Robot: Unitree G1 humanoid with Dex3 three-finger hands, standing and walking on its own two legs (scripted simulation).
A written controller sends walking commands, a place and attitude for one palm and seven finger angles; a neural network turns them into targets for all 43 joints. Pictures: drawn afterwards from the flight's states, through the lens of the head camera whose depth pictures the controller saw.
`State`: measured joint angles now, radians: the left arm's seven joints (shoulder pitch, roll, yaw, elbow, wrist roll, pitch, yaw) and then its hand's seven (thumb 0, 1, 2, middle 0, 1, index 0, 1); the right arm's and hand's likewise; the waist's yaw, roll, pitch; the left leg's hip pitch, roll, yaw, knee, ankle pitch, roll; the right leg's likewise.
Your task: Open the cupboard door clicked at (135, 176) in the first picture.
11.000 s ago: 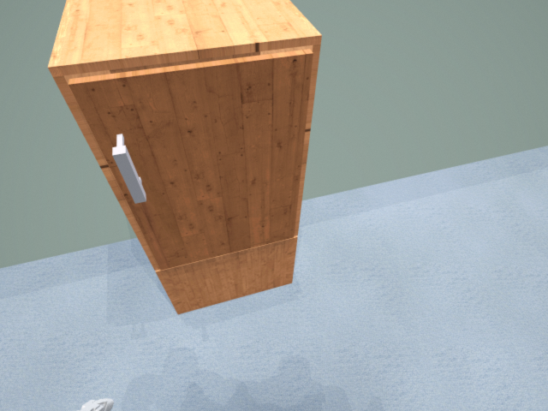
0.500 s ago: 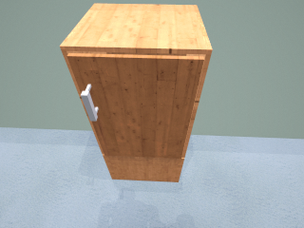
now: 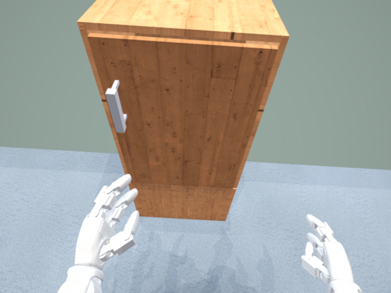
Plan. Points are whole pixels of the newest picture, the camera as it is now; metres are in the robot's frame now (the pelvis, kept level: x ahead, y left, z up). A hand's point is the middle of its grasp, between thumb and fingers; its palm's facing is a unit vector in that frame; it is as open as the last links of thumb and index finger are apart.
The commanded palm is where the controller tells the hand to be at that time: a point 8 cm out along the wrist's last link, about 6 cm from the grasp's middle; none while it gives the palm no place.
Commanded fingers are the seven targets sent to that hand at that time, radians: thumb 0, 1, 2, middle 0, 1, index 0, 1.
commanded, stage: raise the hand with hooked fingers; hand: left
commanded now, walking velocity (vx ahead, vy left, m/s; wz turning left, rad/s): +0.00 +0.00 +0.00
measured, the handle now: (118, 106) +0.54 +0.23 +0.06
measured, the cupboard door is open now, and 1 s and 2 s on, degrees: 0 0 0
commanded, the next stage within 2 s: move the hooked fingers beside the handle in 1.74 s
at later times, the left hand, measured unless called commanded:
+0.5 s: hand (85, 240) +0.21 +0.21 +0.03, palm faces -0.01 -1.00 +0.00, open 11.2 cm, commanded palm +0.18 +0.28 +0.03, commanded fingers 0.00 -0.13 0.46 -0.27 -0.96 -0.27 -0.96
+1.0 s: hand (47, 204) +0.26 +0.29 +0.07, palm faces +0.07 -1.00 -0.06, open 13.8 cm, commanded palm +0.23 +0.33 +0.07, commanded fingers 0.00 -0.50 0.30 -0.30 -1.20 -0.30 -1.20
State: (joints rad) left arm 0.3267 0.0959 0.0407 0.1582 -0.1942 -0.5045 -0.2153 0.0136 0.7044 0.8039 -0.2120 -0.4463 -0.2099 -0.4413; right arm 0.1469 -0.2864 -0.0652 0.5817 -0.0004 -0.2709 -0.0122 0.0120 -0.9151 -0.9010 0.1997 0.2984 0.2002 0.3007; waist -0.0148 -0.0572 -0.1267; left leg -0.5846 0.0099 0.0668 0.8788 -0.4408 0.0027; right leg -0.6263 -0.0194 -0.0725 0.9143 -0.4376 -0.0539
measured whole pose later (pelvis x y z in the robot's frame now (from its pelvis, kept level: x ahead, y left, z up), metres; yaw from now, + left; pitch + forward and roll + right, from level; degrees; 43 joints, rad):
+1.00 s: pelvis +0.00 +0.03 +0.00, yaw +2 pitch +9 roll -2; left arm 0.10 0.36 0.34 0.23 -0.33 -0.27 -0.39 -0.01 -0.44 0.33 -0.30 -1.17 -0.29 -1.16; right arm 0.25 -0.27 0.06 0.55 0.03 -0.23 -0.07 0.01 -0.90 -0.90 0.20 0.30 0.21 0.30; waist 0.01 0.02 -0.09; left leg -0.63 0.01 0.02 0.93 -0.46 0.04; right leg -0.61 -0.01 -0.12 0.86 -0.41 -0.02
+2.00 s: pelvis +0.00 +0.02 +0.01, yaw +1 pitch +9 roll -1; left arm -0.15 0.41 0.42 0.54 -0.33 -0.28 -0.52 -0.01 -0.50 0.30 -0.30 -1.20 -0.30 -1.20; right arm 0.27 -0.29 0.06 0.59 0.04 -0.20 -0.09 0.01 -0.90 -0.90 0.21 0.30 0.21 0.30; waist 0.00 0.02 -0.06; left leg -0.58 0.02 0.02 0.85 -0.41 0.02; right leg -0.57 -0.01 -0.11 0.80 -0.38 -0.03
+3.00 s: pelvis +0.00 +0.03 +0.00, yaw -1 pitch +16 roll -2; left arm -0.67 0.59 0.49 1.06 -0.20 -0.37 -0.51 -0.01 -0.50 0.30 -0.30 -1.20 -0.30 -1.20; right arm 0.36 -0.29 0.05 0.61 0.02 -0.02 -0.05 0.00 -0.90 -0.90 0.21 0.30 0.21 0.30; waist -0.10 0.00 -0.08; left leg -0.77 0.04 0.04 0.93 -0.45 0.04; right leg -0.76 0.01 -0.09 0.86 -0.38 -0.02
